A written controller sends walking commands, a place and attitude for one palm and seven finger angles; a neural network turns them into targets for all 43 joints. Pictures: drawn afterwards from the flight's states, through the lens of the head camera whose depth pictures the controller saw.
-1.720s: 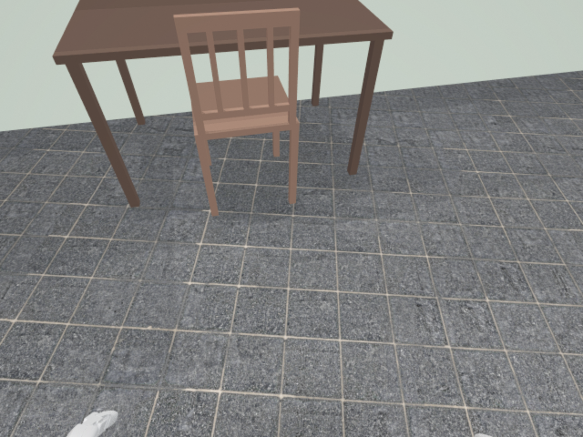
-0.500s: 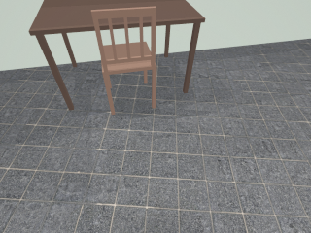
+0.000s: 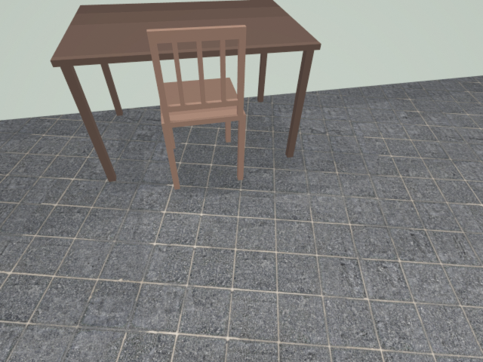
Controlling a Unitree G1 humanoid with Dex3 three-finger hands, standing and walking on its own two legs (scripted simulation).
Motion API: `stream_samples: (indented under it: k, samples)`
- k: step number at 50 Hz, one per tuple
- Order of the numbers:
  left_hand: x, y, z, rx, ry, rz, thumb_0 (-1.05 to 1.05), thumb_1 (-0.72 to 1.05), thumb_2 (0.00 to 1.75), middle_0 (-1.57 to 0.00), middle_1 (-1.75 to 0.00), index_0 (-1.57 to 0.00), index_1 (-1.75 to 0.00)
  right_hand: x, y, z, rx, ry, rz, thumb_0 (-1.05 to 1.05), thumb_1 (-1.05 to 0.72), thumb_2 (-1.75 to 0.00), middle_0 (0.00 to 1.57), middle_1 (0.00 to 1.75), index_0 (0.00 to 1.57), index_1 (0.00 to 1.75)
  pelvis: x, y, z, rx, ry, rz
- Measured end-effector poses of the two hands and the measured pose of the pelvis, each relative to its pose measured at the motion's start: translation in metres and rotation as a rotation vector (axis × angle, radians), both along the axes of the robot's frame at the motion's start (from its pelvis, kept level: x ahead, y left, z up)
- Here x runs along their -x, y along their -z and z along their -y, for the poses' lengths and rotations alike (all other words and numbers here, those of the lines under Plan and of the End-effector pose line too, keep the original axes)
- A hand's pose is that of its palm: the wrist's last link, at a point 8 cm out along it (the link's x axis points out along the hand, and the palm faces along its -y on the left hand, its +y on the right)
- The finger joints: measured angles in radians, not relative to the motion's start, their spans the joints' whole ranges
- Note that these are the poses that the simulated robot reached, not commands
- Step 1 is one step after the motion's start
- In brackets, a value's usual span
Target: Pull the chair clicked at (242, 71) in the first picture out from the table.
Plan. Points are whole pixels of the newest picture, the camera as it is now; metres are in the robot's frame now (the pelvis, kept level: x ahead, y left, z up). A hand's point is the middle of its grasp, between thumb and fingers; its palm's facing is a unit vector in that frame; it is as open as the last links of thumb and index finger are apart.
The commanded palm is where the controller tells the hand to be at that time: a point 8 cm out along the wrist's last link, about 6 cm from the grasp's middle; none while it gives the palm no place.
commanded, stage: walk to a spot facing it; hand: left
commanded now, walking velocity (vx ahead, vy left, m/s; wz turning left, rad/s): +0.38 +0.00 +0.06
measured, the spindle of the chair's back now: (201, 73) +1.23 +0.25 -0.09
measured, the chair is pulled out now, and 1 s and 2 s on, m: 0.00 0.00 0.00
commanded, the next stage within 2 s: turn to face it in 0.92 s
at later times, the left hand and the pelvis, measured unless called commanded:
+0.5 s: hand (161, 310) +0.27 +0.19 -0.18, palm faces -0.07 -0.99 -0.13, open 7.4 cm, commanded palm none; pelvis +0.17 +0.03 -0.01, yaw -1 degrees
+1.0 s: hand (160, 274) +0.36 +0.22 -0.20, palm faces +0.13 -0.98 -0.16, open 7.3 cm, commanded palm none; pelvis +0.41 +0.05 -0.02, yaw +3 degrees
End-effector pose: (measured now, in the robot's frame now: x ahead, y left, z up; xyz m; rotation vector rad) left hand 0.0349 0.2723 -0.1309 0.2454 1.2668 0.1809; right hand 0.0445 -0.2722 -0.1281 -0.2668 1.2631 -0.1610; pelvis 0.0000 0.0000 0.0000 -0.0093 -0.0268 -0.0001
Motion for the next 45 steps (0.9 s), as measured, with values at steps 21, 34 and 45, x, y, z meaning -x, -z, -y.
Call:
stream_samples:
  k: [21,34,45]
  samples:
    - [-0.144,0.022,0.013,0.163,0.009,-0.041,0.01,0.91,0.90,-0.19,-0.30,-0.20,-0.30,0.056,-0.015,-0.122,-0.109,0.245,-0.393,0.00,-0.90,-0.89,0.20,0.30,0.20,0.30,-0.131,-0.001,-0.037,0.023,0.009,-0.025]
    - [-0.346,0.024,0.049,0.127,0.053,0.209,0.01,0.91,0.90,-0.19,-0.30,-0.20,-0.30,-0.101,0.027,-0.081,-0.136,0.255,-0.352,0.01,-0.90,-0.89,0.20,0.30,0.20,0.30,-0.266,0.024,-0.004,0.020,0.003,0.014]
    - [-0.319,0.022,0.014,0.093,-0.090,-0.037,0.00,0.93,0.90,-0.19,-0.30,-0.20,-0.30,-0.389,0.002,-0.055,-0.069,0.043,0.130,0.01,-0.93,-0.90,0.20,0.30,0.19,0.30,-0.362,0.006,-0.022,0.040,-0.031,0.013]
